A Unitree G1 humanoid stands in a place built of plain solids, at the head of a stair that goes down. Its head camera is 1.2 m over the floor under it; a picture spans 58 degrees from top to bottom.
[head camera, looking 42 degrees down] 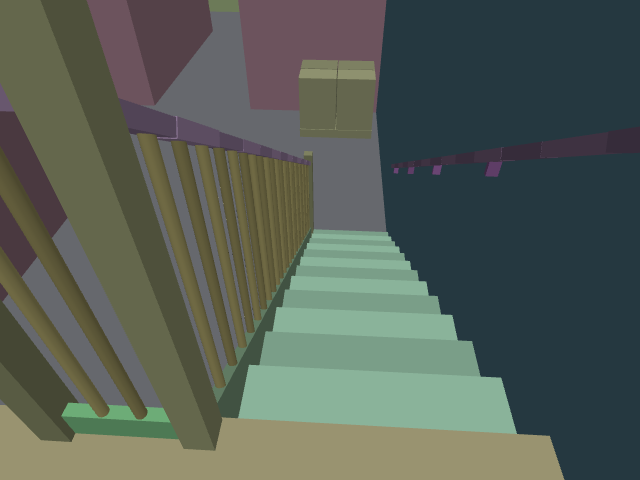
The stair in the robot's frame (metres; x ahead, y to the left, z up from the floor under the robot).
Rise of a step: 0.18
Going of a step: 0.28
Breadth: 0.90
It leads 3 degrees to the right of straight ahead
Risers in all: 13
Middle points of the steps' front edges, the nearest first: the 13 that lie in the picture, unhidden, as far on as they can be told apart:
0.55 -0.18 0.00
0.84 -0.19 -0.18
1.12 -0.21 -0.37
1.40 -0.22 -0.55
1.69 -0.24 -0.74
1.97 -0.26 -0.92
2.26 -0.27 -1.11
2.54 -0.29 -1.29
2.83 -0.31 -1.48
3.11 -0.32 -1.66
3.40 -0.34 -1.85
3.68 -0.35 -2.03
3.96 -0.37 -2.22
